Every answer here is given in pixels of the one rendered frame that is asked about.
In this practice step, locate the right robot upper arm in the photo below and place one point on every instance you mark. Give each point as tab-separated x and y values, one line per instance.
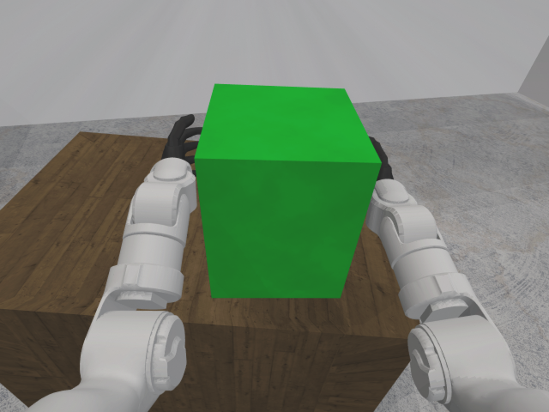
464	364

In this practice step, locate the robot right forearm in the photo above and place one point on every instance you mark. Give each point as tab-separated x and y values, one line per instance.
431	288

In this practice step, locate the left robot upper arm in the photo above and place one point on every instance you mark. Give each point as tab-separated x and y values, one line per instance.
130	358

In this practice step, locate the pedestal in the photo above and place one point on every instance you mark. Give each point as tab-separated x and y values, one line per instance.
63	231

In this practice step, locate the carton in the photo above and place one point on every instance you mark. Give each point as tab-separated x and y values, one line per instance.
285	177

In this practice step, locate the right robot hand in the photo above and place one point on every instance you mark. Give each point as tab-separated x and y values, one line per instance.
385	170

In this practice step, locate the left robot hand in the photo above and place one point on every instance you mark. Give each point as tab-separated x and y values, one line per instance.
175	147

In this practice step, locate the robot left forearm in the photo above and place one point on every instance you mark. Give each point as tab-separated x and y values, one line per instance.
148	272

